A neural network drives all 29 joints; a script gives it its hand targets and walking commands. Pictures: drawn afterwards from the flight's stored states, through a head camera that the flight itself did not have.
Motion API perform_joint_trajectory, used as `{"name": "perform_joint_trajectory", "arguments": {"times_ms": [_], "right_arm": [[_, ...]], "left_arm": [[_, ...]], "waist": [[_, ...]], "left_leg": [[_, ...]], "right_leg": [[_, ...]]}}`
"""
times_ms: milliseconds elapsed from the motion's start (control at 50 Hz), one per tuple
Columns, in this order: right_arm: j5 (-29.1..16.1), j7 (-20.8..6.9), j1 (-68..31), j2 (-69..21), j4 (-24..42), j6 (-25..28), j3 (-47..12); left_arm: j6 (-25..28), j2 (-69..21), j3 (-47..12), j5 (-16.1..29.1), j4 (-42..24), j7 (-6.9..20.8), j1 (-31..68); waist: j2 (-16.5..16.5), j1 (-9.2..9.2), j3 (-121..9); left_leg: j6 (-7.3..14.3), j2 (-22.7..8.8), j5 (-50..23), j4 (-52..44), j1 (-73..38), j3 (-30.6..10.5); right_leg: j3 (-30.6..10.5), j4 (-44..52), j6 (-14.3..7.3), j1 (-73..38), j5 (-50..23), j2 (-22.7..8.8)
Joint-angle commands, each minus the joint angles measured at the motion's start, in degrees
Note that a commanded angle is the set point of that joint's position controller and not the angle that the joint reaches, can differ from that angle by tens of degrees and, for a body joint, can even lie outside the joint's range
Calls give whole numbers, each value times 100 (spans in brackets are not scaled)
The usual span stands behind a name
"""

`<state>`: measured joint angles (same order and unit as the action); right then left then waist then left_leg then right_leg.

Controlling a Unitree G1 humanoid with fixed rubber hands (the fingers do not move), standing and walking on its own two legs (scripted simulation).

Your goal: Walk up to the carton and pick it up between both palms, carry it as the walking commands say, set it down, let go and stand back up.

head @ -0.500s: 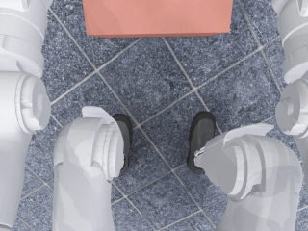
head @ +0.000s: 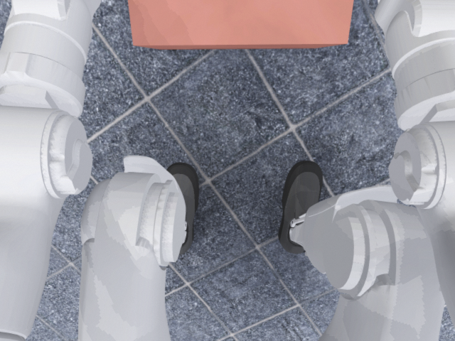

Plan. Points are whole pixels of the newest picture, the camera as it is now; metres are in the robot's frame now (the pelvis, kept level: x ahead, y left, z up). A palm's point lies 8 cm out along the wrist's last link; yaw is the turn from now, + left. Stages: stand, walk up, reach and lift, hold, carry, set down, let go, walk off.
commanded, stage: reach and lift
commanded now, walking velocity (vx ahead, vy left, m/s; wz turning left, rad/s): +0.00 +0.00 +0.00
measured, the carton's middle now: out of the picture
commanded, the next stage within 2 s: none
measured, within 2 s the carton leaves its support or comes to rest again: leaves its support in 0.96 s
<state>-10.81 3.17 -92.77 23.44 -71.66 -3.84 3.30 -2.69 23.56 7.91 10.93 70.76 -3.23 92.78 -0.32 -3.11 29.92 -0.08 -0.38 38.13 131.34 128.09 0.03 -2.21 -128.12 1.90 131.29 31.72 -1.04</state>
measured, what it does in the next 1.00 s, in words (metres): stands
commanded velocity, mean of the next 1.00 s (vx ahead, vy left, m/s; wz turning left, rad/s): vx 0.00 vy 0.00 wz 0.00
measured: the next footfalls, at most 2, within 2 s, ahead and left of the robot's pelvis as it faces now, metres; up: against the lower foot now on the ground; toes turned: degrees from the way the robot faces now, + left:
none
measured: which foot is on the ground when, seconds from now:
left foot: down 0.00-1.00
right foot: down 0.00-1.00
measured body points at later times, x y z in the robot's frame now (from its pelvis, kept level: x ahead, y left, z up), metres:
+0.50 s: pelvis +0.00 +0.00 -0.01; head +0.39 +0.02 +0.20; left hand +0.56 +0.22 -0.21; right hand +0.58 -0.15 -0.22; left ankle +0.09 +0.12 -0.32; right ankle +0.12 -0.13 -0.32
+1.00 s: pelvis +0.00 +0.00 +0.00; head +0.39 +0.01 +0.21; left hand +0.56 +0.21 -0.19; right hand +0.58 -0.15 -0.21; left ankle +0.09 +0.12 -0.32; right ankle +0.12 -0.13 -0.32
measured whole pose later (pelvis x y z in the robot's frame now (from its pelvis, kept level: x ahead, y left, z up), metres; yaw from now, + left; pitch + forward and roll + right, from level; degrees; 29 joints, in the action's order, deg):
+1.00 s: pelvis +0.00 +0.00 +0.00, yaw +0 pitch +33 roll +0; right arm -14.4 6.6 -90.9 25.3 -66.0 -10.2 1.2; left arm -11.1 21.2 9.2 10.4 58.3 -3.1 88.0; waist -0.2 -3.9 30.1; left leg -0.8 0.2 38.4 132.5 127.0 -1.2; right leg -1.9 -129.2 1.9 130.0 32.3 0.0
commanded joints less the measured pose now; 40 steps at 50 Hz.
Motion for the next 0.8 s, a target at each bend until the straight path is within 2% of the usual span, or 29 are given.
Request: {"name": "perform_joint_trajectory", "arguments": {"times_ms": [0,60,80,120,140,160,220,260,320,360,380,400,420,440,460,520,540,580,600,660,740,760,780], "right_arm": [[-38,-66,-2073,162,1026,166,-187],[-114,-248,-2302,-713,1090,123,-394],[-109,-325,-2361,-1018,1112,111,-396],[-77,-527,-2520,-1755,1130,86,-504],[-89,-634,-2562,-2161,1162,41,-589],[-75,-723,-2608,-2452,1214,16,-604],[-17,-986,-2577,-3112,1240,-81,-603],[9,-1109,-2477,-3426,1268,-143,-624],[-6,-1231,-2413,-3743,1448,-231,-633],[-47,-1278,-2406,-3839,1554,-265,-671],[-61,-1298,-2325,-3897,1527,-280,-656],[-71,-1318,-2291,-3913,1555,-287,-645],[-90,-1341,-2273,-4020,1543,-322,-649],[-102,-1350,-2260,-4011,1533,-330,-623],[-137,-1360,-2276,-4034,1571,-329,-642],[-128,-1386,-2230,-4030,1573,-356,-584],[-160,-1389,-2310,-4084,1608,-353,-598],[-185,-1394,-2300,-4127,1644,-367,-600],[-241,-1396,-2361,-4136,1697,-355,-629],[-302,-1376,-2559,-4154,1919,-315,-690],[-435,-1293,-2817,-4283,2135,-281,-825],[-499,-1282,-2911,-4279,2231,-257,-870],[-521,-1260,-2925,-4284,2246,-253,-890]], "left_arm": [[-2,-234,-257,114,-527,223,1543],[-22,-971,-448,120,-614,397,1806],[-32,-1320,-511,75,-646,473,1887],[-66,-2071,-639,69,-647,700,2037],[-106,-2370,-682,30,-607,808,2068],[-149,-2681,-696,-7,-700,912,2101],[-308,-3441,-724,-136,-740,1197,2079],[-395,-3777,-786,-108,-849,1350,2034],[-498,-4021,-816,-126,-1033,1521,1931],[-567,-4164,-811,-121,-1114,1605,1830],[-586,-4173,-854,-116,-1187,1639,1823],[-617,-4234,-895,-109,-1225,1661,1779],[-647,-4243,-863,-149,-1207,1684,1708],[-683,-4312,-870,-128,-1236,1701,1693],[-687,-4285,-856,-149,-1286,1716,1701],[-765,-4443,-917,-162,-1309,1751,1661],[-766,-4389,-904,-165,-1408,1749,1709],[-792,-4472,-977,-136,-1462,1741,1691],[-807,-4534,-1001,-157,-1505,1731,1713],[-822,-4637,-1106,-53,-1635,1689,1826],[-810,-4691,-1143,10,-1824,1630,2021],[-798,-4692,-1218,56,-1958,1612,2137],[-792,-4740,-1297,105,-2043,1596,2235]], "waist": [[-325,-48,-6168],[-297,-78,-6140],[-244,-37,-6097],[-245,2,-5988],[-275,-57,-5923],[-317,-40,-5868],[-151,-126,-5542],[-214,-75,-5525],[-186,-169,-5420],[-231,-162,-5437],[-161,-208,-5483],[-136,-158,-5370],[-121,-241,-5360],[-110,-202,-5385],[-113,-267,-5359],[18,-169,-5153],[-54,-208,-5225],[-21,-164,-5206],[85,-235,-5281],[35,-137,-5606],[-21,-203,-6068],[50,-220,-6307],[77,-165,-6531]], "left_leg": [[-244,256,-2623,-1173,-2536,60],[-197,267,-2627,-1178,-2593,14],[-182,281,-2616,-1167,-2599,0],[-154,311,-2544,-1131,-2495,10],[-124,313,-2572,-1115,-2525,11],[-106,326,-2541,-1103,-2480,29],[-99,353,-2389,-1088,-2355,123],[-77,358,-2344,-1049,-2215,133],[-33,366,-2385,-1036,-2225,162],[-10,350,-2387,-1008,-2183,157],[-20,352,-2382,-981,-2177,197],[-10,346,-2417,-996,-2154,162],[8,351,-2412,-987,-2185,176],[3,340,-2425,-972,-2237,169],[5,342,-2415,-962,-2211,187],[11,332,-2348,-1005,-2360,121],[23,335,-2364,-975,-2331,132],[35,343,-2439,-987,-2523,95],[9,344,-2450,-999,-2617,129],[21,361,-2679,-1001,-2935,52],[-1,367,-2835,-986,-3106,87],[-18,364,-2957,-975,-3269,88],[-31,364,-3049,-952,-3391,79]], "right_leg": [[320,440,-24,-3870,-2116,249],[316,440,-50,-3793,-2089,302],[331,418,-65,-3724,-2091,335],[352,432,-91,-3695,-2057,377],[364,430,-95,-3608,-2055,381],[400,417,-108,-3538,-2022,408],[418,474,-165,-3355,-1860,477],[444,436,-208,-3395,-1891,498],[446,419,-245,-3311,-1869,515],[453,376,-263,-3377,-1889,514],[432,363,-283,-3420,-1912,514],[455,342,-293,-3314,-1960,521],[444,345,-287,-3299,-1905,521],[467,330,-304,-3282,-1896,517],[447,329,-307,-3278,-1891,510],[513,340,-339,-2964,-1735,509],[500,322,-329,-3051,-1768,500],[556,314,-328,-2881,-1749,499],[544,329,-340,-2904,-1739,513],[632,289,-328,-2948,-1863,508],[622,285,-316,-3259,-1982,521],[629,269,-318,-3311,-2082,513],[630,253,-327,-3382,-2168,524]]}}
